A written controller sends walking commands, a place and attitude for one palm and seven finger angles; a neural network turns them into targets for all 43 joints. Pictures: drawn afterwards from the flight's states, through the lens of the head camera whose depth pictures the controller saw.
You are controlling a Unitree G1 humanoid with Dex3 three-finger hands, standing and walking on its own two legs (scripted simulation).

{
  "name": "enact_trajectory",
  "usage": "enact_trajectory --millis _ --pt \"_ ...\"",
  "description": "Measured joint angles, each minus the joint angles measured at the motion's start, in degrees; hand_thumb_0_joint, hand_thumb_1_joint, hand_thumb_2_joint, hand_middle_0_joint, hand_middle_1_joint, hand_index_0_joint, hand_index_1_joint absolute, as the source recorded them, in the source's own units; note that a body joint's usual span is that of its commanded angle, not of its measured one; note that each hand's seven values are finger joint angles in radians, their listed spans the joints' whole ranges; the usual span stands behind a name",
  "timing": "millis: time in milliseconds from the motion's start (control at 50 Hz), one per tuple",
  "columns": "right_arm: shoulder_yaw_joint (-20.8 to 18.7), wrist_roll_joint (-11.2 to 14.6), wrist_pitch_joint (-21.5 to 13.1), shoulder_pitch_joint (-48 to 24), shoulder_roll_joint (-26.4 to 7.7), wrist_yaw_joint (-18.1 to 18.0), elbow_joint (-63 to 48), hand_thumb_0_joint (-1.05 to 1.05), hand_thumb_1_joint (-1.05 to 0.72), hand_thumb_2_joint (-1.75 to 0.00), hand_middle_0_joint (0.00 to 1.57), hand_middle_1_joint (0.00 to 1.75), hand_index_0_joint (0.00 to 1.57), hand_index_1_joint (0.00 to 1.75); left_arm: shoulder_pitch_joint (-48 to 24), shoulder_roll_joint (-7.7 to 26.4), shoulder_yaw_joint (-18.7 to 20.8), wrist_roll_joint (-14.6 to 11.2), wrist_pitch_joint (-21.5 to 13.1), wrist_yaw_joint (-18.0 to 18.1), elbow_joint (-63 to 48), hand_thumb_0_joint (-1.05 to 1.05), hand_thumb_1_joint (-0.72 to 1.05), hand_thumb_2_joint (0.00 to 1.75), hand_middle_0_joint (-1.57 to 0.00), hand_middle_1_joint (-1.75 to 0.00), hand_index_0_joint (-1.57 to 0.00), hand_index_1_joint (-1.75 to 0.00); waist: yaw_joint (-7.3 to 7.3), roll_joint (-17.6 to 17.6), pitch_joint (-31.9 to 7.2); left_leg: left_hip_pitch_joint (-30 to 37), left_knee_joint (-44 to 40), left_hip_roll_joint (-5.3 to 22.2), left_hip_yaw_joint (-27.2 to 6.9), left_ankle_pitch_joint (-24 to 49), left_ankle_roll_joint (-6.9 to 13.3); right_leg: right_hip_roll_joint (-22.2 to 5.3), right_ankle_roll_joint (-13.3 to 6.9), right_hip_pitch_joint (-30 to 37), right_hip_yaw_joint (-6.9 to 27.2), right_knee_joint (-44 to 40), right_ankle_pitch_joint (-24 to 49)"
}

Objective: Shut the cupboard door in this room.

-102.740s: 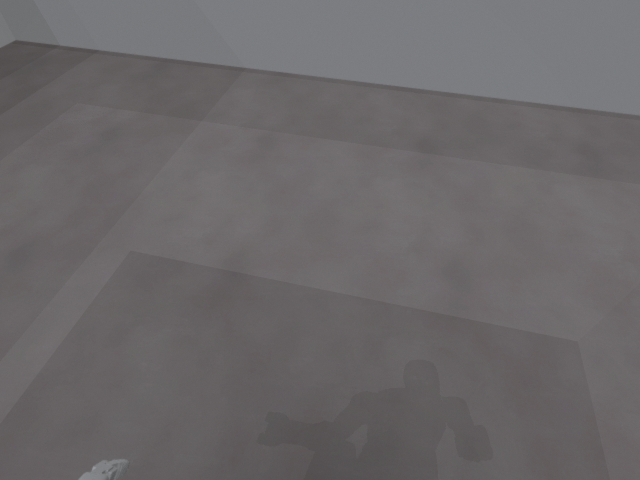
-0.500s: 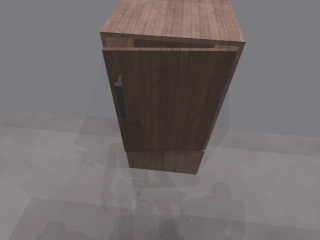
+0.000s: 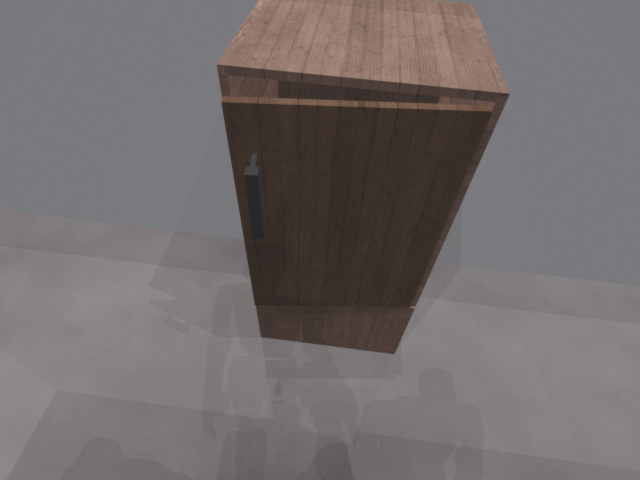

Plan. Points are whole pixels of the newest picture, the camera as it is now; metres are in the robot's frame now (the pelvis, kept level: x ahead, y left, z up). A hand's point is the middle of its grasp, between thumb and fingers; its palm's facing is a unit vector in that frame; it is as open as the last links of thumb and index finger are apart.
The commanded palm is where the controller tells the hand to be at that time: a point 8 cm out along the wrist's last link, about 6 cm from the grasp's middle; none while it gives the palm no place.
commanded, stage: look again from close up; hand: left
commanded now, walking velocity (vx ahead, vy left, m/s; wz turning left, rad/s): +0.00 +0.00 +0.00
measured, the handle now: (256, 197) +0.57 +0.15 -0.01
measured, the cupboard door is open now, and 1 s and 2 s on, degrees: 7 7 7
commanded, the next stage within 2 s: shuffle to correct the standing spot in 0.30 s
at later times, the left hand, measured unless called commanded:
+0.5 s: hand out of the picture -0.02 +0.18 -0.18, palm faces +0.03 -0.99 -0.15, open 7.4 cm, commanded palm none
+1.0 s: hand out of the picture -0.04 +0.12 -0.20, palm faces +0.12 -0.99 -0.09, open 7.4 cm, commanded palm none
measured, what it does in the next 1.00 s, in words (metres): steps on the spot: left foot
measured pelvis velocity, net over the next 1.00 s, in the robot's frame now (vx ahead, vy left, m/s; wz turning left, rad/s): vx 0.07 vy -0.01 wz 0.04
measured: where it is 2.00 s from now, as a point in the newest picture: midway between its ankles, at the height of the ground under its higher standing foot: outside the picture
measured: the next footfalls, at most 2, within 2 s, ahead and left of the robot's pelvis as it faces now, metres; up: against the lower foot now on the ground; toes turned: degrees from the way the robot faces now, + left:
left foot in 0.96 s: +0.12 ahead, +0.09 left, +0.00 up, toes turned +11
right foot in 1.34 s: +0.23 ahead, -0.20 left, +0.00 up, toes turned -5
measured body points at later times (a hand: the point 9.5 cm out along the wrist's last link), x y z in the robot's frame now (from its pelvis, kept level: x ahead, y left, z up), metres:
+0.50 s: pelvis +0.00 +0.02 +0.00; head +0.01 +0.03 +0.45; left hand -0.02 +0.23 -0.17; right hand -0.02 -0.19 -0.16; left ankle -0.02 +0.13 -0.74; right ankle -0.04 -0.12 -0.74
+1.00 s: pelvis +0.07 -0.01 -0.03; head +0.10 +0.02 +0.42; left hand -0.04 +0.18 -0.19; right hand +0.12 -0.24 -0.17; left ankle +0.08 +0.08 -0.75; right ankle -0.04 -0.12 -0.72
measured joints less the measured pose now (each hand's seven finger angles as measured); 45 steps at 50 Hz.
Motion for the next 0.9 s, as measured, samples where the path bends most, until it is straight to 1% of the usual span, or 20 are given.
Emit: enact_trajectory --millis 200,480,540,600,680,740,760,780,820,860,880,900 --pt "0.03 -0.01 -0.37 1.25 0.89 0.01 -0.11 0.01 -0.92 -0.9 0.2 0.29 0.2 0.3 0.12 0.14 0.3 0.06 0.08 0.17 -0.01 0.0 0.91 0.9 -0.2 -0.3 -0.2 -0.3 -0.11 -0.03 -0.03 -0.11 0.06 -0.97 0.51 -0.09 0.93 -1.01 0.9 -0.31 0.47 0.29 -0.03" --pt "-0.14 -0.07 -0.88 1.59 0.77 -0.02 -0.52 0.01 -0.92 -0.9 0.2 0.29 0.2 0.3 0.63 -0.02 0.33 0.19 0.13 0.2 0.46 0.0 0.91 0.9 -0.2 -0.3 -0.2 -0.3 -0.19 -0.31 -0.43 -0.08 -0.2 -1.94 1.02 0.02 1.76 -2.0 1.72 -0.67 0.96 0.68 -0.1" --pt "-0.38 -0.24 -0.67 2.01 1.06 0.14 -0.61 0.01 -0.91 -0.9 0.2 0.29 0.2 0.3 1.15 0.16 0.42 0.4 0.36 0.02 0.53 0.0 0.91 0.9 -0.2 -0.3 -0.2 -0.3 -0.4 -0.76 -0.87 -0.39 0.54 -2.24 0.85 -0.53 1.82 -2.36 1.72 -1.24 0.79 2.21 -1.1" --pt "-0.89 -0.39 -0.22 2.83 1.54 0.29 -0.86 0.0 -0.91 -0.9 0.2 0.29 0.2 0.3 1.9 0.51 0.68 0.8 0.76 -0.32 0.35 0.0 0.91 0.9 -0.2 -0.3 -0.2 -0.3 -0.53 -1.34 -1.5 -0.95 1.57 -2.59 0.59 -1.43 1.75 -2.78 1.29 -2.34 0.58 4.75 -2.95" --pt "-1.54 -0.54 -0.09 4.1 1.89 0.17 -1.27 0.0 -0.91 -0.9 0.2 0.29 0.2 0.3 2.79 0.82 1.22 1.12 0.84 -0.74 -0.21 0.0 0.91 0.9 -0.2 -0.3 -0.2 -0.3 -0.53 -1.13 -1.98 -2.17 3.41 -2.31 -0.13 -2.91 1.19 -2.6 0.79 -3.5 -0.09 7.13 -5.06" --pt "-1.8 -0.55 -0.23 4.73 1.6 -0.02 -1.35 0.0 -0.91 -0.9 0.2 0.29 0.2 0.3 3.4 0.6 1.65 1.05 0.31 -0.87 -0.56 0.0 0.91 0.9 -0.2 -0.3 -0.2 -0.3 -0.52 0.21 -1.89 -3.15 5.75 -1.13 -1.22 -4.59 0.33 -1.45 0.09 -3.24 -1.18 7.54 -6.2" --pt "-1.83 -0.53 -0.2 4.87 1.38 -0.08 -1.36 0.0 -0.91 -0.9 0.2 0.29 0.2 0.3 3.64 0.43 1.81 1.01 0.03 -0.84 -0.69 0.0 0.91 0.9 -0.2 -0.3 -0.2 -0.3 -0.52 0.79 -1.8 -3.77 7.31 -0.6 -1.67 -5.44 0.37 -0.91 -0.25 -2.93 -1.73 7.54 -6.59" --pt "-1.84 -0.54 -0.01 4.93 1.24 -0.09 -1.39 0.0 -0.91 -0.9 0.2 0.29 0.2 0.3 3.95 0.33 1.98 0.99 -0.29 -0.74 -0.87 0.0 0.91 0.9 -0.2 -0.3 -0.2 -0.3 -0.53 1.09 -1.72 -4.83 9.85 -0.05 -1.4 -6.36 0.83 -0.53 -0.58 -2.58 -2.36 7.57 -7.03" --pt "-1.85 -0.61 0.65 4.44 0.99 0.01 -1.39 0.0 -0.91 -0.9 0.2 0.29 0.2 0.3 4.62 0.15 2.16 1.03 -0.95 -0.39 -1.24 0.0 0.91 0.9 -0.2 -0.3 -0.2 -0.3 -0.17 1.03 -1.26 -8.15 18.03 0.59 -0.15 -11.49 1.39 -0.15 -1.21 -1.59 -3.59 7.32 -7.77" --pt "-2.05 -0.54 1.01 2.99 0.58 0.19 -1.59 0.01 -0.91 -0.9 0.2 0.29 0.2 0.3 5.35 -0.28 2.13 1.27 -1.4 -0.1 -1.19 0.0 0.91 0.9 -0.2 -0.3 -0.2 -0.3 0.53 0.66 -0.28 -11.24 24.65 0.76 1.28 -14.85 1.6 0.01 -1.53 -0.27 -4.29 6.71 -8.17" --pt "-2.17 -0.5 0.98 2.07 0.35 0.31 -1.87 0.01 -0.91 -0.9 0.2 0.29 0.2 0.3 5.8 -0.54 2.06 1.39 -1.46 0.0 -0.96 0.0 0.91 0.9 -0.2 -0.3 -0.2 -0.3 0.85 0.42 0.22 -12.23 25.68 0.76 2.09 -15.45 1.69 0.04 -1.5 0.4 -4.46 6.44 -8.38" --pt "-2.25 -0.47 0.83 1.06 0.14 0.42 -2.26 0.01 -0.91 -0.9 0.2 0.29 0.2 0.3 6.32 -0.79 1.96 1.46 -1.42 0.05 -0.62 0.0 0.91 0.9 -0.2 -0.3 -0.2 -0.3 1.1 0.1 0.65 -12.75 24.94 0.72 3.01 -15.08 1.78 0.03 -1.36 0.94 -4.51 6.36 -8.68"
